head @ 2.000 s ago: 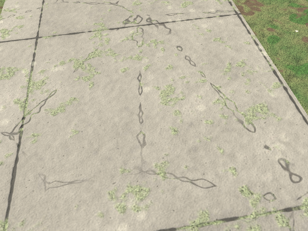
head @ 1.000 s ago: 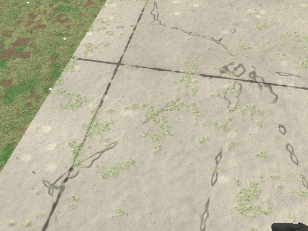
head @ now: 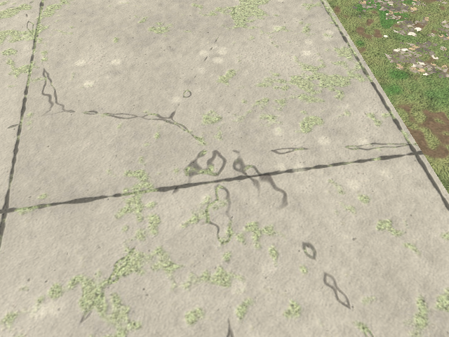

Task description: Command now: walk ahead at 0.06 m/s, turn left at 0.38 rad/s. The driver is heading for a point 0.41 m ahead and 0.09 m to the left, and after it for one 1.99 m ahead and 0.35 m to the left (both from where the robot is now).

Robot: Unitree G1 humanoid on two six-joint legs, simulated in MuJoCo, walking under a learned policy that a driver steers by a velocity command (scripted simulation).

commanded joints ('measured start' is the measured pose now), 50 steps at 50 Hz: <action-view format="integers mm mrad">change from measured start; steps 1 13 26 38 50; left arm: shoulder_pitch -15 -76 -51 -48 -76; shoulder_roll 174 167 149 234 160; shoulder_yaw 52 69 57 49 39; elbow -45 -40 -12 15 -70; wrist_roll -9 -18 -35 -38 -61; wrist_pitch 10 27 9 -16 -31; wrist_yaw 16 31 6 -14 -24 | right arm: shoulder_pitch -28 -33 -63 -74 80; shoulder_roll -98 -176 -173 -125 -129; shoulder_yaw -30 -56 -50 -27 -47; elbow -82 -134 -160 -87 -56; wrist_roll -1 6 -14 -29 -11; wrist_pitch -3 -56 -16 -33 -128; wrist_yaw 8 8 -5 -20 -6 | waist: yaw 24 7 -18 -13 -42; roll -123 70 128 -199 58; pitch -81 -144 -150 -67 49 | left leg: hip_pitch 18 453 359 271 613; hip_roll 8 151 93 -136 236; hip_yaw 15 -284 -335 -60 -372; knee -24 -474 -443 -325 -677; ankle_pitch -37 727 569 79 -17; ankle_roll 14 299 288 54 271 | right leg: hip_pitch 97 -409 -143 34 -632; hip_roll -343 -45 -20 -174 -85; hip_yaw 204 218 207 498 297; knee -151 728 324 -32 649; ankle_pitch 92 -296 -181 145 -251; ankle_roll -186 125 153 -75 40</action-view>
